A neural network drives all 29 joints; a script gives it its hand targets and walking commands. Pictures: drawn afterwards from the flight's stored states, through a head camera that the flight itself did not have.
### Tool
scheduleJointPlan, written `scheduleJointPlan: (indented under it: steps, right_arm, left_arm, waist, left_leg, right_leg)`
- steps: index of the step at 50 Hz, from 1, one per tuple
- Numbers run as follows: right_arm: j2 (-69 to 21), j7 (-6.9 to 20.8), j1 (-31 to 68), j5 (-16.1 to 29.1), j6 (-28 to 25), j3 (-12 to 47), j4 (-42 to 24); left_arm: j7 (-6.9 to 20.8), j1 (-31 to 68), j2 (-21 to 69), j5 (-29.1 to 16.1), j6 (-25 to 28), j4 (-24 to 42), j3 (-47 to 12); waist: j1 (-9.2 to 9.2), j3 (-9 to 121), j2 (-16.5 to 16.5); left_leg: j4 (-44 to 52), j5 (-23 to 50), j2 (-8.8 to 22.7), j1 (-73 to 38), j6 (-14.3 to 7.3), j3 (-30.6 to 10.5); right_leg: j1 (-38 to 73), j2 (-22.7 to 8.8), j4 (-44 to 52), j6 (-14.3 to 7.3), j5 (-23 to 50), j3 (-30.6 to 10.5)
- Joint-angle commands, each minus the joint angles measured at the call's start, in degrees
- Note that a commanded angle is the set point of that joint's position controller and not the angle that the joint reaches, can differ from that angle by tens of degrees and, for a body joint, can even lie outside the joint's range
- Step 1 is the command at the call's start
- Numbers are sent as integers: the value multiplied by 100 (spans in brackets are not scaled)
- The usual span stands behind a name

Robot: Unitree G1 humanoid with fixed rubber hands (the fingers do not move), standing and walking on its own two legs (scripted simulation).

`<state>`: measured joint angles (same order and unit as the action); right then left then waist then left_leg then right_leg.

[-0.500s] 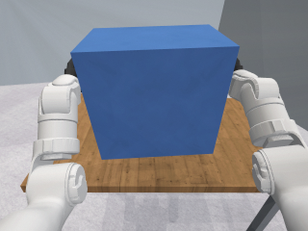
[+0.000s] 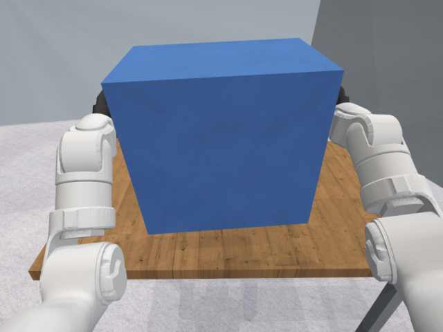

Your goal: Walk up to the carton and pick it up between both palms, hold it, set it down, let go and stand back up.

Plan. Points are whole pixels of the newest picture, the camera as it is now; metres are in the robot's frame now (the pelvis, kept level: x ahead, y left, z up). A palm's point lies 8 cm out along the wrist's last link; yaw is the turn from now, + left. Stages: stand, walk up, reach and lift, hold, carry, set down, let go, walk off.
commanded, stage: hold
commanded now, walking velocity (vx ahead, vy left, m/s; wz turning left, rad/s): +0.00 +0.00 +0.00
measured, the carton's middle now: (223, 137) +0.38 +0.01 +0.26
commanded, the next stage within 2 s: none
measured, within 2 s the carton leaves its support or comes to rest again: neither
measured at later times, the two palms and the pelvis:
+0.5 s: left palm (104, 121) +0.36 +0.20 +0.29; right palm (335, 115) +0.37 -0.18 +0.31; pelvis +0.00 +0.00 +0.00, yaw +0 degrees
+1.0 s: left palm (106, 124) +0.36 +0.20 +0.29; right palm (335, 117) +0.37 -0.18 +0.31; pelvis +0.00 +0.00 +0.00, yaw +0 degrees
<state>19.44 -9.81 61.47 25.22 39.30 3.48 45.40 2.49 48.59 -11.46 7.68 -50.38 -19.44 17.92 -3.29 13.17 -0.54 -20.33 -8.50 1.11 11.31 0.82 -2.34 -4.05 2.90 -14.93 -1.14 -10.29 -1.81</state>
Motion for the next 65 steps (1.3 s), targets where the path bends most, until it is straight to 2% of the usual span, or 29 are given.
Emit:
scheduleJointPlan:
  steps: [1,4,5,8,13,18,19,21,29,33,34,35,37,38,41,42,43,44,45,48,49,50,52,55,59,61,62,64,65]
  right_arm:
    - [-3575,794,4268,1068,-143,871,-2123]
    - [-3544,814,4146,935,-146,755,-1941]
    - [-3445,805,4196,850,-140,661,-1851]
    - [-3484,795,4131,926,-122,676,-1780]
    - [-3452,897,4284,833,-158,575,-1479]
    - [-3621,872,4474,889,-231,721,-2022]
    - [-3643,848,4428,976,-216,741,-1989]
    - [-3621,807,4475,953,-209,772,-1966]
    - [-3587,840,4311,838,-166,593,-1611]
    - [-3452,834,4208,937,-154,648,-1701]
    - [-3624,840,4268,1015,-153,761,-1847]
    - [-3557,816,4195,989,-140,752,-1839]
    - [-3553,816,4159,1071,-130,820,-1827]
    - [-3482,801,4153,1036,-126,830,-1887]
    - [-3476,762,4018,950,-110,726,-1825]
    - [-3465,768,3955,972,-106,764,-1835]
    - [-3497,785,4147,1032,-111,745,-1926]
    - [-3483,792,4192,957,-118,747,-1889]
    - [-3461,809,4145,940,-140,629,-1904]
    - [-3615,856,4276,970,-161,839,-2145]
    - [-3623,853,4208,1010,-145,820,-2104]
    - [-3596,835,4109,1068,-129,823,-2126]
    - [-3646,828,4139,949,-94,743,-2086]
    - [-3596,869,4341,873,-128,700,-1872]
    - [-3490,871,4335,841,-126,589,-1730]
    - [-3588,857,4357,902,-129,711,-1750]
    - [-3612,839,4336,925,-104,686,-1723]
    - [-3601,817,4262,915,-100,739,-1770]
    - [-3596,809,4381,895,-137,681,-1898]
  left_arm:
    - [829,4470,2958,-1270,352,1144,-2190]
    - [868,4450,2902,-1201,339,843,-2132]
    - [864,4463,2933,-1187,336,805,-2132]
    - [895,4550,2947,-1283,335,977,-2218]
    - [899,4591,2960,-1125,367,544,-2015]
    - [862,4633,2837,-1253,459,717,-1952]
    - [843,4608,2970,-1205,460,857,-1948]
    - [839,4697,2877,-1183,441,799,-1969]
    - [894,4625,2945,-1157,404,498,-1987]
    - [870,4630,3024,-1280,425,911,-2168]
    - [833,4707,2937,-1305,423,1044,-2126]
    - [833,4622,3034,-1288,401,1083,-2233]
    - [833,4416,2956,-1218,366,869,-2057]
    - [852,4395,2987,-1219,362,898,-2116]
    - [891,4351,2936,-1103,343,941,-2070]
    - [906,4345,2923,-1150,328,935,-2079]
    - [909,4260,2897,-1113,300,829,-2014]
    - [905,4397,2988,-1161,307,991,-2109]
    - [904,4541,3030,-1230,347,1183,-2256]
    - [818,4539,2983,-1274,361,1297,-2254]
    - [798,4630,3081,-1238,383,1366,-2277]
    - [799,4499,2942,-1286,375,1305,-2211]
    - [834,4493,2915,-1209,326,1095,-2098]
    - [867,4582,2942,-1224,336,733,-2067]
    - [888,4620,3032,-1224,359,636,-2164]
    - [864,4627,2959,-1236,391,581,-2010]
    - [866,4590,3011,-1161,392,657,-2036]
    - [882,4565,3059,-1217,386,640,-2061]
    - [878,4571,2973,-1135,371,628,-1968]
  waist:
    - [57,1827,309]
    - [-11,1470,135]
    - [-36,1412,328]
    - [-148,1488,363]
    - [-3,1305,279]
    - [103,1923,119]
    - [108,1933,243]
    - [25,1967,227]
    - [-44,1348,137]
    - [-53,1708,374]
    - [-53,1917,249]
    - [-33,1944,329]
    - [56,1661,244]
    - [-19,1547,224]
    - [8,1384,323]
    - [-78,1248,226]
    - [26,1238,201]
    - [-44,1502,180]
    - [-107,1592,377]
    - [41,1880,251]
    - [23,1894,471]
    - [-6,1888,220]
    - [-23,1584,107]
    - [57,1438,177]
    - [-67,1466,360]
    - [53,1660,98]
    - [9,1765,274]
    - [-31,1682,231]
    - [37,1665,218]
  left_leg:
    - [16,1531,-222,-1085,105,-4]
    - [129,1013,-177,-937,47,-1]
    - [145,1023,-185,-885,55,-5]
    - [80,1156,-173,-979,88,-22]
    - [172,879,-163,-883,67,17]
    - [96,1030,-235,-886,7,31]
    - [74,1146,-223,-933,15,-19]
    - [23,1277,-228,-1033,20,1]
    - [161,860,-167,-897,27,-43]
    - [81,1314,-176,-941,122,-49]
    - [37,1452,-185,-1098,44,-31]
    - [-9,1549,-170,-1153,105,-43]
    - [1,1504,-200,-994,74,-30]
    - [32,1546,-203,-1066,81,-8]
    - [94,1381,-166,-1035,80,-10]
    - [114,1296,-193,-913,90,-15]
    - [106,1197,-229,-911,45,32]
    - [87,1163,-147,-979,46,-66]
    - [119,1225,-163,-1130,97,-71]
    - [-25,1478,-185,-1025,112,-56]
    - [10,1521,-170,-1124,134,-31]
    - [-13,1529,-194,-1066,98,-68]
    - [49,1179,-205,-951,54,0]
    - [184,683,-168,-766,22,-8]
    - [176,837,-173,-826,60,35]
    - [158,943,-224,-863,31,22]
    - [131,1003,-226,-980,29,2]
    - [78,1186,-197,-958,43,19]
    - [67,1261,-224,-977,61,7]
  right_leg:
    - [-31,95,95,216,1754,-150]
    - [-140,67,188,224,1317,-141]
    - [-237,37,195,196,1221,-159]
    - [-108,51,183,154,1360,-153]
    - [-172,17,221,137,1096,-108]
    - [103,16,131,230,1436,-200]
    - [103,42,147,237,1537,-174]
    - [135,-12,145,299,1745,-229]
    - [-185,41,256,202,1160,-91]
    - [31,83,120,142,1440,-141]
    - [47,50,161,192,1670,-146]
    - [85,68,93,197,1755,-137]
    - [65,27,119,263,1839,-191]
    - [9,71,128,267,1852,-118]
    - [-157,-7,194,234,1617,-188]
    - [-81,45,204,205,1545,-133]
    - [-129,46,226,239,1480,-138]
    - [-96,88,203,191,1335,-114]
    - [-241,64,206,142,1289,-143]
    - [45,68,116,183,1697,-125]
    - [61,76,127,195,1815,-104]
    - [74,64,122,243,1777,-143]
    - [-55,46,180,277,1513,-109]
    - [-225,-46,225,199,934,-209]
    - [-237,16,208,149,1069,-195]
    - [-32,26,174,243,1241,-153]
    - [22,20,182,241,1336,-200]
    - [-1,38,181,213,1483,-137]
    - [16,4,189,244,1601,-236]
